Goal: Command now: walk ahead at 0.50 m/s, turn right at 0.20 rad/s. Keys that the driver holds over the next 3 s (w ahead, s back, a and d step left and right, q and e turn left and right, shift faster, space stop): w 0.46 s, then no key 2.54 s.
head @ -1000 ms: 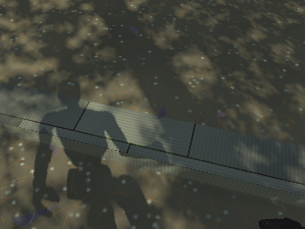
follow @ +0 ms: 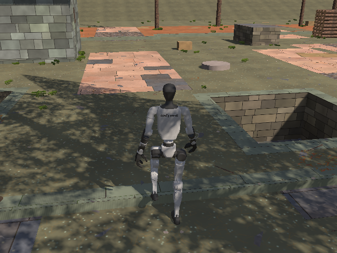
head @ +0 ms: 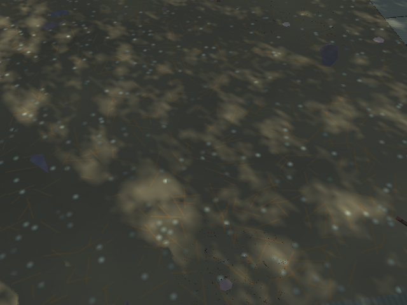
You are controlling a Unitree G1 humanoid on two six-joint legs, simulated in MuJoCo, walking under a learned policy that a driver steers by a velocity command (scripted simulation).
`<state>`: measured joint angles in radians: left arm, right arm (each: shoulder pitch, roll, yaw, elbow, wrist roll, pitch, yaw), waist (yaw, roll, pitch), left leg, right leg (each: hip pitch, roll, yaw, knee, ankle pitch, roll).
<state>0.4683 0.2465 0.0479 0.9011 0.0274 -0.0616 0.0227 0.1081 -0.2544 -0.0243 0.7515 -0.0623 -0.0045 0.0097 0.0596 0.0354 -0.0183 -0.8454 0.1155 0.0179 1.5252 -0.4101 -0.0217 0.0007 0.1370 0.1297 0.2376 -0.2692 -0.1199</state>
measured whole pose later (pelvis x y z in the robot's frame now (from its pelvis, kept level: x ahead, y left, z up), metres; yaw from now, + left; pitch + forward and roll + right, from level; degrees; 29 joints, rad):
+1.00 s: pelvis +0.48 +0.11 +0.09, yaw +1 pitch +1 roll -1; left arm 0.14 0.21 0.02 0.88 0.03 -0.02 0.01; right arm 0.17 -0.25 -0.04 0.89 0.00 0.00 -0.04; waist 0.01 0.02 0.02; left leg -0.40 0.06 -0.07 0.75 -0.40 -0.07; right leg -0.34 0.06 -0.04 0.42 -0.10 -0.07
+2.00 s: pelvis +0.54 +0.17 +0.10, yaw +0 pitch -1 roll +0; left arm 0.19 0.20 0.04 1.12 0.00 0.01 0.05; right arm 0.23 -0.20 -0.02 1.08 0.00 -0.01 -0.03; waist 0.00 0.00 0.04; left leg -0.16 -0.02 0.00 0.48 -0.30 0.02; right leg -0.23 -0.04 0.02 0.48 -0.23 0.04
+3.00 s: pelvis +0.54 +0.16 +0.10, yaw +0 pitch -1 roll +0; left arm 0.27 0.17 0.02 1.14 -0.01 0.00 0.05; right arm 0.32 -0.16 -0.01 1.08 0.00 -0.02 -0.03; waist 0.00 0.00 0.03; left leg -0.17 -0.01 0.01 0.47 -0.29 0.01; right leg -0.24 -0.04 0.02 0.48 -0.23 0.04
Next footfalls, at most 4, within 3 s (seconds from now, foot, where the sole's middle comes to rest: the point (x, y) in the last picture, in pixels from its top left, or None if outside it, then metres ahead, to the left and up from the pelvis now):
0.20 left None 0.34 0.16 -0.68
0.76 right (223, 262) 0.60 0.02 -0.68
1.06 left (142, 271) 0.56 0.28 -0.68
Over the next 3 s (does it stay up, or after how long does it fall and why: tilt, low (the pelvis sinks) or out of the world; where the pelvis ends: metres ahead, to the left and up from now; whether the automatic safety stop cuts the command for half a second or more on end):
stays up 0.54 0.16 0.10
